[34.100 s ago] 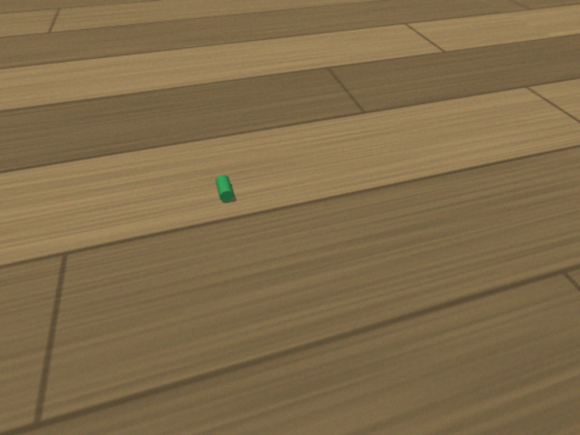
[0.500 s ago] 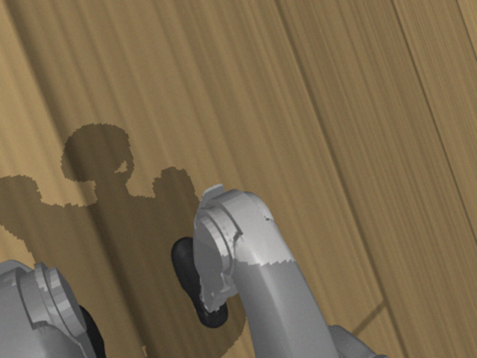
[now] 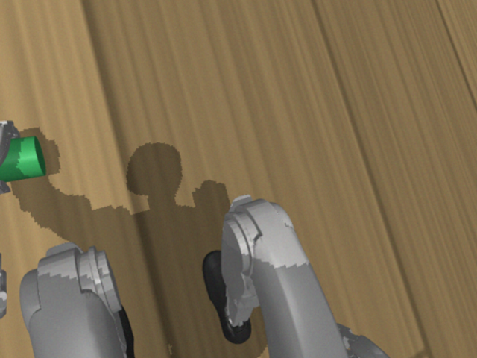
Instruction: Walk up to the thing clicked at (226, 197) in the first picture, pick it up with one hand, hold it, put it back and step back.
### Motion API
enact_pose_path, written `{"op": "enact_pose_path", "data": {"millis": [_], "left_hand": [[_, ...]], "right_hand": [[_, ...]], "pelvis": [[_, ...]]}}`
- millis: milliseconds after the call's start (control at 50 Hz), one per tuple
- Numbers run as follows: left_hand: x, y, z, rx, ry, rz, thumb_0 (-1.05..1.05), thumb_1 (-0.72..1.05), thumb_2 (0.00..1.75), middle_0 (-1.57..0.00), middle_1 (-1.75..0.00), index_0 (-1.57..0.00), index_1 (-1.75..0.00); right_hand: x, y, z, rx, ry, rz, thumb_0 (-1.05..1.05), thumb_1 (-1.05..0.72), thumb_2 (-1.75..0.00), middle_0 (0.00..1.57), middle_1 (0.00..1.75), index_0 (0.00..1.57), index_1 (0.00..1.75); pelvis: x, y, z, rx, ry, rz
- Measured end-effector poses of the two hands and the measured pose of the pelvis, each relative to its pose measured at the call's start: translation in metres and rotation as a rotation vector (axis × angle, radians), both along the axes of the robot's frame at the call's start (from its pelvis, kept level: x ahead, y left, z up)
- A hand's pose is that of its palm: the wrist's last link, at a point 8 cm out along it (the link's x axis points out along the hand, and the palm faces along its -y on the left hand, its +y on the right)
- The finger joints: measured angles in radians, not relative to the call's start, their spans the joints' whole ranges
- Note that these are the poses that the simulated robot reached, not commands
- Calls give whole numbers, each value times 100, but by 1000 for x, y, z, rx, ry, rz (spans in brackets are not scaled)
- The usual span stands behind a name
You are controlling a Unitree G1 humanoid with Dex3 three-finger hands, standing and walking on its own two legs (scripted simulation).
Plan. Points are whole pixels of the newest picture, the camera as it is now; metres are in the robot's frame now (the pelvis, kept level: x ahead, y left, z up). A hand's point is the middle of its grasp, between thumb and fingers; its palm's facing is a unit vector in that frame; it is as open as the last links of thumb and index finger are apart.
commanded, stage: settle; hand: left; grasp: from above
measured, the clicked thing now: out of the picture +0.46 +0.29 -0.24
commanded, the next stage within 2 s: lift in 0.40 s
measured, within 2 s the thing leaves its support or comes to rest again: neither
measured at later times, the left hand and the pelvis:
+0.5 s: hand out of the picture +0.44 +0.28 -0.14, palm faces -0.47 -0.05 -0.88, open 9.7 cm; pelvis -0.01 -0.01 +0.02, yaw +5 degrees
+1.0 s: hand out of the picture +0.39 +0.30 -0.04, palm faces -0.48 -0.09 -0.87, open 9.7 cm; pelvis -0.01 +0.00 +0.10, yaw +7 degrees
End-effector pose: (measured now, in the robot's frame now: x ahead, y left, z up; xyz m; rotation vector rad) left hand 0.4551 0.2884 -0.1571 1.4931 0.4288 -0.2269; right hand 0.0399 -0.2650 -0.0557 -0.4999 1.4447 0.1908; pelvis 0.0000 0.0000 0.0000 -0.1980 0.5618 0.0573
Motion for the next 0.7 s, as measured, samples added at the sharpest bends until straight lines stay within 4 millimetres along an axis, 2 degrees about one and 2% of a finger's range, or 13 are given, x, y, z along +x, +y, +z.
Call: {"op": "enact_pose_path", "data": {"millis": [120,220,460,700], "left_hand": [[-3,-3,29,27,31,5,1,7,37,-78,-41,-79,-38],[-6,-7,46,20,62,14,1,6,38,-79,-39,-80,-37],[-8,-7,67,10,73,-17,1,6,40,-80,-35,-80,-34],[-14,2,99,0,63,14,1,5,40,-81,-34,-81,-34]], "right_hand": [[22,0,-8,25,-78,-20,0,-91,-90,20,30,20,30],[29,1,-12,41,-108,-37,0,-91,-90,20,30,20,30],[15,-8,-12,-15,-70,-100,0,-91,-90,20,30,20,30],[11,-12,9,-71,-65,-173,0,-91,-90,20,30,20,30]], "pelvis": [[-2,-1,8,20,17,10],[-5,-3,14,39,22,22],[-9,-7,20,63,23,38],[-8,-4,42,69,57,48]]}}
